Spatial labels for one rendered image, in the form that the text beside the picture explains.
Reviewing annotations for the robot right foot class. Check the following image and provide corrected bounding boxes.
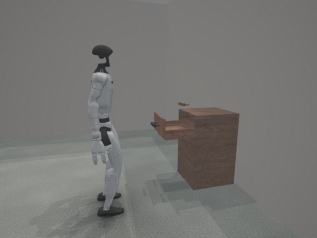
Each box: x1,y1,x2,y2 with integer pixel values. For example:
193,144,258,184
97,205,124,217

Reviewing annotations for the handle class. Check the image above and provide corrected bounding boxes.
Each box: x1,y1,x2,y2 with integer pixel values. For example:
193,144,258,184
151,122,160,128
178,102,186,107

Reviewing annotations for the cabinet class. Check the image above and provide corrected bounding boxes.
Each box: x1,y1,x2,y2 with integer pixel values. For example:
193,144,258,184
177,103,240,190

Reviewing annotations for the right robot upper arm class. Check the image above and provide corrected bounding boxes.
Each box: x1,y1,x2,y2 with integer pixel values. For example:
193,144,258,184
87,72,108,110

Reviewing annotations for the drawer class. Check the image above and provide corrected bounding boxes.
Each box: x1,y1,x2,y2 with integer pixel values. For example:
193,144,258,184
154,112,195,140

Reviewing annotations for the robot left thigh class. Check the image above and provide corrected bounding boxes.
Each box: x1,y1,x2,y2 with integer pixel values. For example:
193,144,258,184
106,125,120,169

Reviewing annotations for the right robot forearm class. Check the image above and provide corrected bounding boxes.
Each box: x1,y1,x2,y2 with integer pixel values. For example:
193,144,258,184
88,102,102,141

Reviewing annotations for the robot right hand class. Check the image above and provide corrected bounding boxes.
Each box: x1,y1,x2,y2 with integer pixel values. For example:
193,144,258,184
91,140,106,165

